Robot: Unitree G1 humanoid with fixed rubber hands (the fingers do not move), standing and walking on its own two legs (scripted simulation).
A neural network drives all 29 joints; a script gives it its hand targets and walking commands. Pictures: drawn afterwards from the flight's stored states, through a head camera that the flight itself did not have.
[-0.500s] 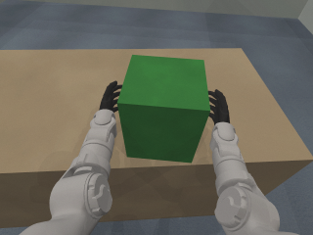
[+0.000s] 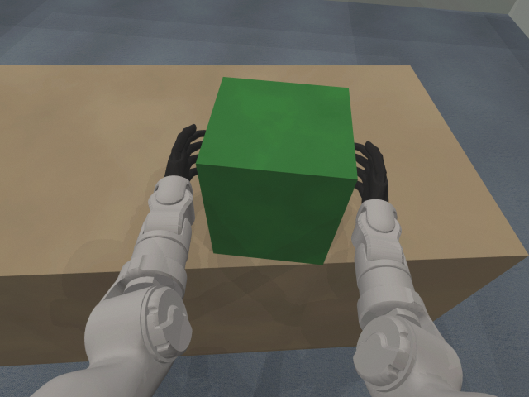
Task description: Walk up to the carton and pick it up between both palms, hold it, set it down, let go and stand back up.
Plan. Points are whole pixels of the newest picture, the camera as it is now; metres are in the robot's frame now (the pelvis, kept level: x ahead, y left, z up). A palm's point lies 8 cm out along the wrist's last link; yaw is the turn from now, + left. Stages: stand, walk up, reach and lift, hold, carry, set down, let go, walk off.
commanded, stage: set down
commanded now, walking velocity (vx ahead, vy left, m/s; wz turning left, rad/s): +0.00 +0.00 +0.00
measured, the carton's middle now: (276, 176) +0.48 -0.05 +0.04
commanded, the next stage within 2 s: none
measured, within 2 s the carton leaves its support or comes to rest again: neither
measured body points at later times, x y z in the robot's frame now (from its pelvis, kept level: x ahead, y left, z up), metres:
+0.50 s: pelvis +0.01 +0.01 +0.00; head +0.06 +0.02 +0.45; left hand +0.47 +0.11 +0.08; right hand +0.41 -0.19 +0.08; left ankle -0.02 +0.07 -0.75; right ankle -0.01 -0.10 -0.75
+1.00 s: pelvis +0.00 +0.01 +0.00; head +0.07 +0.02 +0.44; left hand +0.47 +0.11 +0.08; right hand +0.41 -0.19 +0.08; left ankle -0.02 +0.07 -0.75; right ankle -0.01 -0.09 -0.75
